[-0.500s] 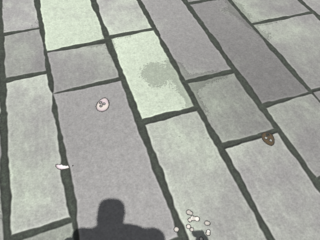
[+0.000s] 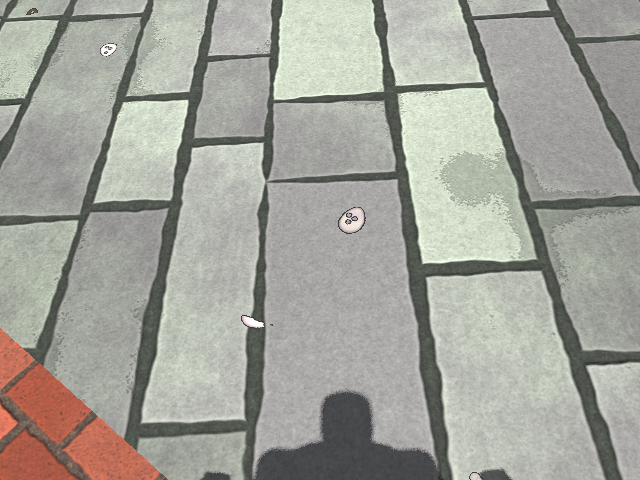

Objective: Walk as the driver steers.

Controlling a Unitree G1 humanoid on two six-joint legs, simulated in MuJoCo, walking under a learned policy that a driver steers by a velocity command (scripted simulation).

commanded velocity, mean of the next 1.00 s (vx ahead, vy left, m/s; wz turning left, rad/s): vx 0.03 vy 0.00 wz -0.19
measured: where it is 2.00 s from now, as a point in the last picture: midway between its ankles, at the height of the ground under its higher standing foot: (378, 464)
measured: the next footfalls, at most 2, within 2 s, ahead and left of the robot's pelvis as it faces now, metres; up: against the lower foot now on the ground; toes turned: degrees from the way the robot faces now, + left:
left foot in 0.20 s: +0.04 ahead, +0.15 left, +0.00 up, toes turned +6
right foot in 0.66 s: +0.02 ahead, -0.08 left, +0.00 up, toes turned -8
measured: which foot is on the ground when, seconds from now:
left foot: up 0.00-0.18, down 0.20-0.68, up 0.70-1.00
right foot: down 0.00-0.20, up 0.22-0.64, down 0.66-1.00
